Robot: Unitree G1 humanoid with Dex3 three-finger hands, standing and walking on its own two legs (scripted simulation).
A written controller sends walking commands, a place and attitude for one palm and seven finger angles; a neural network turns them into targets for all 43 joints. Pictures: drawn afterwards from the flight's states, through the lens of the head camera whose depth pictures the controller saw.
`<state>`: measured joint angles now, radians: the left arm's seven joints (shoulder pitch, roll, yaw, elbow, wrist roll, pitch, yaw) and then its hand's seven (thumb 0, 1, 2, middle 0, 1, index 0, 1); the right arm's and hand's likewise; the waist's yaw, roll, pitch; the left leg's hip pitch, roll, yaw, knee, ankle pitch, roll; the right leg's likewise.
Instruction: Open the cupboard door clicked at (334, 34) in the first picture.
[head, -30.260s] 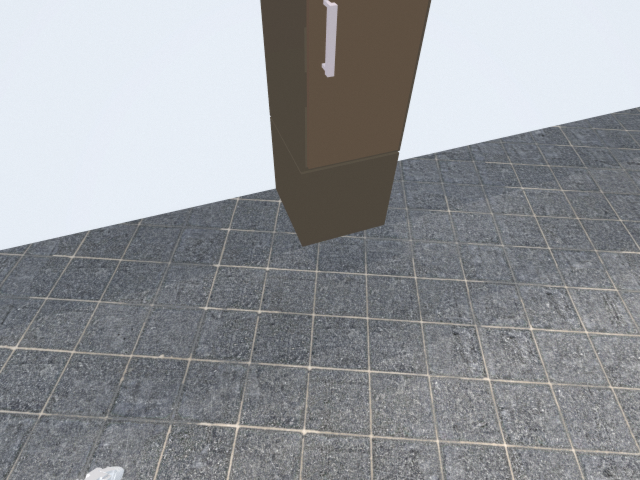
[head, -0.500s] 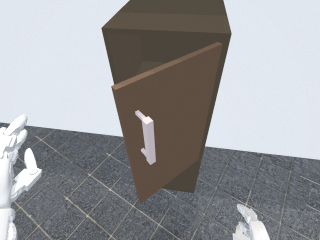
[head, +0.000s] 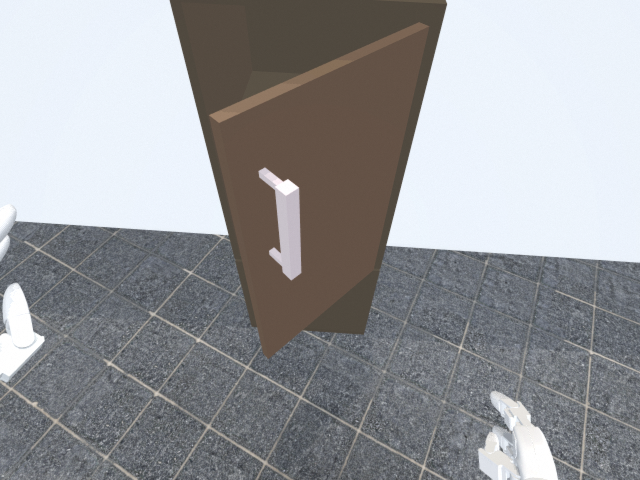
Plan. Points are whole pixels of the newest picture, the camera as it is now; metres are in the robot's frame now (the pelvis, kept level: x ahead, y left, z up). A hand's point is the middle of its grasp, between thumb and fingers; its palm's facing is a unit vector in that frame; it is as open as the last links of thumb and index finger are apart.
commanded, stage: step back with the hand held close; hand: left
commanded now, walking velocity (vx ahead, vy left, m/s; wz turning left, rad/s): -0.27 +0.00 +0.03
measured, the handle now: (280, 227) +0.41 +0.08 +0.08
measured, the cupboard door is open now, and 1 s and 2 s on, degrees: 47 47 47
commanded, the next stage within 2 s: stop stepping back and stand still in 0.74 s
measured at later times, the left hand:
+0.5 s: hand out of the picture +0.13 +0.26 +0.16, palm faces +0.46 -0.76 -0.46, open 7.4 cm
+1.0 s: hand out of the picture +0.06 +0.23 +0.16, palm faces +0.29 -0.79 -0.54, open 7.4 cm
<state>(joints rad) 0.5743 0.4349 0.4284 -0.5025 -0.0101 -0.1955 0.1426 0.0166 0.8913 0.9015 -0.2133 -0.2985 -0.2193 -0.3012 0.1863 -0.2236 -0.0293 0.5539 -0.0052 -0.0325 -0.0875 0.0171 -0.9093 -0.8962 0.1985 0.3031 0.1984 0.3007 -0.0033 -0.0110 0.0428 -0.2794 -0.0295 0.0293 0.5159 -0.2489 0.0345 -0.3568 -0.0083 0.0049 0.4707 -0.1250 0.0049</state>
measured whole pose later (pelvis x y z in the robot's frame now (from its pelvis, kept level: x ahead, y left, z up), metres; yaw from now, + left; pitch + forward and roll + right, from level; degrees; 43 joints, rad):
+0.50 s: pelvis -0.07 +0.00 -0.02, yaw +3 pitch -1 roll -1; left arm 0.52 0.41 0.45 -0.55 0.01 -0.27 0.17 0.02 0.89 0.90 -0.21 -0.30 -0.22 -0.30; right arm 0.24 -0.21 -0.02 0.61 -0.02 -0.08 -0.08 0.02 -0.91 -0.90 0.20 0.30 0.20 0.30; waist -0.04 -0.04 0.05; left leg -0.45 -0.01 0.03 0.71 -0.25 0.05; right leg -0.51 0.02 0.02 0.70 -0.24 0.00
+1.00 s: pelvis -0.16 -0.02 +0.00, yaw -2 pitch +1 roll +0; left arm 0.60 0.52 0.47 -0.58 -0.03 -0.22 0.13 0.02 0.89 0.90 -0.21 -0.30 -0.22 -0.30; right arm 0.16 -0.17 -0.01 0.58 -0.01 -0.15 -0.07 0.02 -0.91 -0.90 0.20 0.30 0.20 0.30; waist -0.03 -0.10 0.06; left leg -0.34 -0.01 0.05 0.47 -0.16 0.03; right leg -0.37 0.02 0.01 0.67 -0.42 0.01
